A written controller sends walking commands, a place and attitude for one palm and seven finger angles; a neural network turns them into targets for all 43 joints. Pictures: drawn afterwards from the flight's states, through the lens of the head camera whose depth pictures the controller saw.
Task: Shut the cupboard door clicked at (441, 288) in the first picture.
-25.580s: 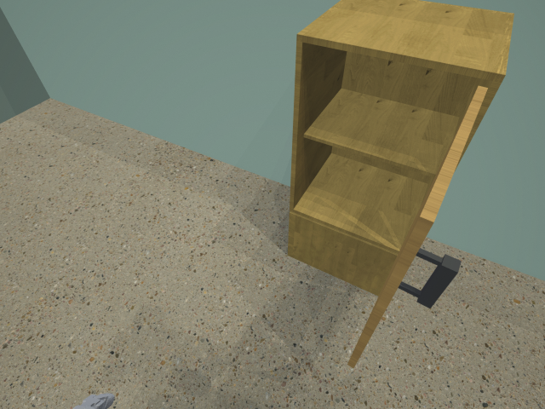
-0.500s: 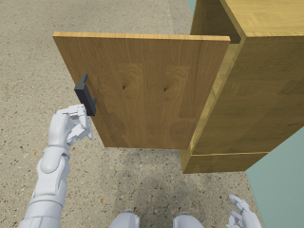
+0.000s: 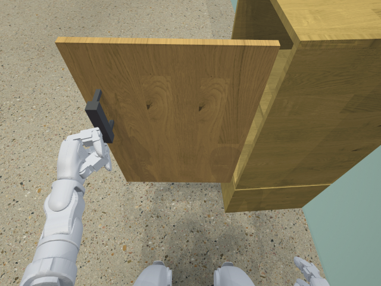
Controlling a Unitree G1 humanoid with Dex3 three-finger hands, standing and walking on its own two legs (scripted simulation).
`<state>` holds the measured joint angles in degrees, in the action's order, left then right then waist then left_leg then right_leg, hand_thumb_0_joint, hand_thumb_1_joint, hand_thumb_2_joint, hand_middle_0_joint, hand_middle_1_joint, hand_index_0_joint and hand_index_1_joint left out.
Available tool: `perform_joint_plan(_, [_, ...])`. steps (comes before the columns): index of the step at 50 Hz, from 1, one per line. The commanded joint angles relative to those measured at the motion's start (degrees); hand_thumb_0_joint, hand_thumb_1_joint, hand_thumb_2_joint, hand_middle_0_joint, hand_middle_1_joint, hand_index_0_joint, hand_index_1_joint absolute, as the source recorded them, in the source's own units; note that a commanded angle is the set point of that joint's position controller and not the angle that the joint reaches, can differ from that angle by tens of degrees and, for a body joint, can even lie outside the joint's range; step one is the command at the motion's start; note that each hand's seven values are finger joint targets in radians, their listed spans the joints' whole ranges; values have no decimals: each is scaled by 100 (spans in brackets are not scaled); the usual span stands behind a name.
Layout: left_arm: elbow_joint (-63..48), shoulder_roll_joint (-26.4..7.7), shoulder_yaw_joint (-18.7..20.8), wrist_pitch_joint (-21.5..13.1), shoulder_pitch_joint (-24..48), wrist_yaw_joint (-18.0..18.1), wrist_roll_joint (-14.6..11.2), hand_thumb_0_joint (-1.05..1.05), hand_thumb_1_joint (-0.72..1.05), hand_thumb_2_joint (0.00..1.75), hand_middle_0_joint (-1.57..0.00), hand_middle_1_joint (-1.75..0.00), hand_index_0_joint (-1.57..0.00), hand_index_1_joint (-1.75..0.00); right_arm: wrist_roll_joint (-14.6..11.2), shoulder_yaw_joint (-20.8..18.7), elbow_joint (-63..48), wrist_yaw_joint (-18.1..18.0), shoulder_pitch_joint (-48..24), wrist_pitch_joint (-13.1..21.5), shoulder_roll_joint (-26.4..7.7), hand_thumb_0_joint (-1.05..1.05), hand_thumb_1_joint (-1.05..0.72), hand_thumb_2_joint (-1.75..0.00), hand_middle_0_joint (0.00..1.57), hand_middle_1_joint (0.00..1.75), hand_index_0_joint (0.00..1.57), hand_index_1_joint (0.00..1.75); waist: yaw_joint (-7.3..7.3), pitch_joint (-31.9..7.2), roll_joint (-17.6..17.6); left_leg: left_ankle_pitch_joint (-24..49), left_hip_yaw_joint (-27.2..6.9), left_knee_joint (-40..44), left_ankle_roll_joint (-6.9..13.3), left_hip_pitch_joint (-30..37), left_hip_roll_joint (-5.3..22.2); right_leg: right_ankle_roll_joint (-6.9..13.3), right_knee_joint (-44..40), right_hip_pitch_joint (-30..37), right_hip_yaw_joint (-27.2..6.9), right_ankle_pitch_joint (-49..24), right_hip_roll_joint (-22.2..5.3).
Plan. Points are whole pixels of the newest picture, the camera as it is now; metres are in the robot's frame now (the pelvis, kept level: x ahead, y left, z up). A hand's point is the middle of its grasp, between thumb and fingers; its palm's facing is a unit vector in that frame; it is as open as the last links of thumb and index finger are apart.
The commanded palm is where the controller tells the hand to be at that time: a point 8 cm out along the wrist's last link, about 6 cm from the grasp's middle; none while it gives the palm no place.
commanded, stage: push the door shut along its arc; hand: left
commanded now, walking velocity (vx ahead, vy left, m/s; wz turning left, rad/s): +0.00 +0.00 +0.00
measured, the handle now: (103, 116) +0.47 +0.22 +0.05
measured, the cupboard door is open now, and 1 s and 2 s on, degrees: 86 73 64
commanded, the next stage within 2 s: pull the fist back off the door in 1.96 s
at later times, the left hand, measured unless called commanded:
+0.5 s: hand (112, 134) +0.42 +0.19 +0.05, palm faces -0.07 -1.00 -0.05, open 3.2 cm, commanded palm +0.41 +0.24 +0.06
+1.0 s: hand (123, 115) +0.47 +0.17 +0.06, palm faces -0.23 -0.97 -0.03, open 3.2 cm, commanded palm +0.47 +0.21 +0.06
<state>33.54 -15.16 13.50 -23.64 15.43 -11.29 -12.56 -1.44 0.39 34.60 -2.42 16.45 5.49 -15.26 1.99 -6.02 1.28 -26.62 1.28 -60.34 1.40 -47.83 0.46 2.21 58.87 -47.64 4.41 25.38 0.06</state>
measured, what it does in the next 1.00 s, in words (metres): stands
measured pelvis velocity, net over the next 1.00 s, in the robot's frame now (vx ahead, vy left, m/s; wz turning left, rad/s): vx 0.00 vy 0.02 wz -0.01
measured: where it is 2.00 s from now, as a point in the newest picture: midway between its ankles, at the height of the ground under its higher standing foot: outside the picture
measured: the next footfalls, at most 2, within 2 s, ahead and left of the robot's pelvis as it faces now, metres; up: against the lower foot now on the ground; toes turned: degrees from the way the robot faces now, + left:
none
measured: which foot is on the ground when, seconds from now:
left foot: down 0.00-1.00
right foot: down 0.00-1.00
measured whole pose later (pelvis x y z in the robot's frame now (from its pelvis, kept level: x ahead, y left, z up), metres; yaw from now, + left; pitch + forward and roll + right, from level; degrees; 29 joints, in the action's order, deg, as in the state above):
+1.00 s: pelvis +0.00 +0.02 -0.02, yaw -1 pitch +20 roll -3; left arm 62.2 -25.7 14.3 -22.2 47.3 -23.7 -9.7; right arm -1.4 1.3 37.6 -1.7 20.0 3.3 -16.5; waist 7.2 -6.3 2.1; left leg -27.9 0.7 -65.9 2.8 -58.6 0.6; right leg 1.1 62.1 -57.1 5.0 25.4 0.1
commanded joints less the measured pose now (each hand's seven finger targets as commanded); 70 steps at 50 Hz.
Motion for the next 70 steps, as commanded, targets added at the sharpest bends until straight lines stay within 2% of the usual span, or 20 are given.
perform_joint_plan(1, [-1295, -974, 132, -672, 1958, -12, -52, 0, 90, 90, -130, -150, -130, -150, 14, -280, -573, -64, 34, 310, -767, 0, -90, -90, 20, 30, 20, 30, 100, -2017, 161, 1025, -297, 813, -2, 935, -20, -67, -754, 1073, -388, -1056, 58])
perform_joint_plan(4, [-697, -960, 89, -403, 1891, -59, 20, 0, 90, 90, -130, -150, -130, -150, -15, -267, -569, -55, 20, 240, -805, 0, -90, -90, 20, 30, 20, 30, 114, -1616, 36, 675, -282, 901, -6, 631, -36, -85, -868, 976, -405, -737, 23])
perform_joint_plan(7, [-537, -1117, 149, -162, 2172, -135, 26, 0, 90, 90, -130, -150, -130, -150, -41, -245, -649, -83, 41, 173, -831, 0, -90, -90, 20, 30, 20, 30, 143, -1640, -69, 675, -256, 905, 26, 565, -62, -102, -929, 1071, -445, -751, -5])
perform_joint_plan(11, [-878, -1462, 414, -331, 2952, -163, -39, 0, 90, 90, -130, -150, -130, -150, -23, -245, -645, -137, 87, 192, -820, 0, -90, -90, 20, 30, 20, 30, 134, -2184, 68, 1139, -285, 774, 22, 822, -37, -78, -747, 1215, -446, -1248, 19])
perform_joint_plan(12, [-864, -1394, 345, -397, 3128, -188, -43, 0, 90, 90, -130, -150, -130, -150, -17, -236, -599, -136, 89, 204, -791, 0, -90, -90, 20, 30, 20, 30, 178, -2298, 127, 1184, -287, 740, 13, 909, -32, -89, -726, 1187, -450, -1308, 19])
perform_joint_plan(17, [60, -1651, 498, -462, 3207, -392, 68, 0, 90, 90, -130, -150, -130, -150, -5, -233, -410, -120, 255, 176, -842, 0, -90, -90, 20, 30, 20, 30, 223, -2129, 42, 1308, -301, 631, 6, 679, -22, -75, -623, 1051, -446, -1464, 31])
perform_joint_plan(18, [80, -1483, 282, -421, 3428, -480, 72, 0, 90, 90, -130, -150, -130, -150, -17, -217, -436, -111, 259, 166, -826, 0, -90, -90, 20, 30, 20, 30, 297, -2068, 109, 1214, -283, 625, 17, 631, -32, -91, -652, 1004, -470, -1405, 21])
perform_joint_plan(21, [206, -1699, 374, -372, 3846, -652, 40, 0, 90, 90, -130, -150, -130, -150, -35, -233, -434, -127, 334, 138, -890, 0, -90, -90, 20, 30, 20, 30, 326, -2194, 218, 1194, -335, 621, 22, 727, -35, -59, -659, 935, -450, -1302, 40])
perform_joint_plan(29, [979, -1658, 172, -285, 4781, -986, 57, 0, 90, 90, -130, -150, -130, -150, -55, -236, -262, -129, 550, 72, -952, 0, -90, -90, 20, 30, 20, 30, 551, -2286, 160, 1089, -430, 514, 39, 770, -4, -62, -633, 481, -403, -1109, 55])
perform_joint_plan(37, [1372, -2151, 389, -306, 5460, -1197, 134, 0, 90, 90, -130, -150, -130, -150, -35, -233, -154, -103, 752, 14, -1061, 0, -90, -90, 20, 30, 20, 30, 632, -2528, 382, 1112, -502, 384, 49, 756, 19, -26, -512, 187, -380, -982, 92])
perform_joint_plan(43, [1493, -2155, 329, -279, 5702, -1314, 187, 0, 90, 90, -130, -150, -130, -150, -15, -249, -138, -50, 912, -43, -1103, 0, -90, -90, 20, 30, 20, 30, 678, -2754, 662, 1438, -610, 358, 7, 1104, 58, 2, -423, -71, -292, -1075, 133])
perform_joint_plan(46, [1479, -1841, 58, -266, 5934, -1350, 155, 0, 90, 90, -130, -150, -130, -150, -10, -253, -125, -31, 993, -48, -1106, 0, -90, -90, 20, 30, 20, 30, 818, -2709, 642, 1616, -699, 355, 2, 1358, 80, 6, -424, -355, -210, -1070, 165])
perform_joint_plan(51, [1793, -2135, 281, -183, 6286, -1228, 245, 0, 90, 90, -130, -150, -130, -150, 11, -244, -60, -23, 1112, -95, -1161, 0, -90, -90, 20, 30, 20, 30, 904, -2555, 483, 1425, -748, 357, 13, 1194, 90, 2, -428, -488, -187, -904, 178])
perform_joint_plan(54, [1823, -1979, 67, -219, 6706, -1188, 373, 0, 90, 90, -130, -150, -130, -150, 35, -249, 12, -7, 1143, -98, -1139, 0, -90, -90, 20, 30, 20, 30, 1014, -2571, 681, 1395, -826, 338, -23, 1347, 123, -5, -398, -744, -186, -842, 167])
perform_joint_plan(57, [1639, -1854, -77, -311, 6781, -1240, 402, 0, 90, 90, -130, -150, -130, -150, 73, -279, 45, 31, 1219, -89, -1163, 0, -90, -90, 20, 30, 20, 30, 962, -3039, 1136, 2007, -1013, 323, -153, 2054, 189, 34, -301, -1054, -114, -967, 164])
perform_joint_plan(59, [1896, -1872, -8, -198, 6686, -1283, 374, 0, 90, 90, -130, -150, -130, -150, 77, -277, 79, 55, 1270, -135, -1174, 0, -90, -90, 20, 30, 20, 30, 1015, -2976, 890, 2116, -1015, 275, -137, 1991, 205, 20, -320, -1030, -88, -1039, 181])
perform_joint_plan(62, [2566, -2283, 376, 62, 6613, -1255, 405, 0, 90, 90, -130, -150, -130, -150, 59, -211, 21, 35, 1305, -216, -1188, 0, -90, -90, 20, 30, 20, 30, 1039, -2568, 371, 1651, -814, 232, -1, 1088, 129, -10, -343, -670, -145, -975, 197])
perform_joint_plan(64, [2699, -2468, 483, 182, 6865, -1166, 500, 0, 90, 90, -130, -150, -130, -150, 67, -175, -25, 41, 1349, -245, -1183, 0, -90, -90, 20, 30, 20, 30, 1109, -2304, 302, 1383, -744, 194, 52, 648, 102, -23, -334, -637, -180, -883, 198])
perform_joint_plan(67, [2373, -2884, 782, 32, 6871, -1102, 608, 0, 90, 90, -130, -150, -130, -150, 118, -171, -165, 63, 1367, -237, -1159, 0, -90, -90, 20, 30, 20, 30, 932, -3015, 627, 1871, -669, 27, 40, 814, 77, -1, -187, -333, -263, -1285, 207])
perform_joint_plan(70, [2007, -3023, 826, -124, 6992, -1205, 632, 0, 90, 90, -130, -150, -130, -150, 140, -191, -190, 82, 1393, -248, -1137, 0, -90, -90, 20, 30, 20, 30, 927, -3476, 787, 2291, -624, -116, 23, 1011, 101, -29, -113, -136, -312, -1710, 222])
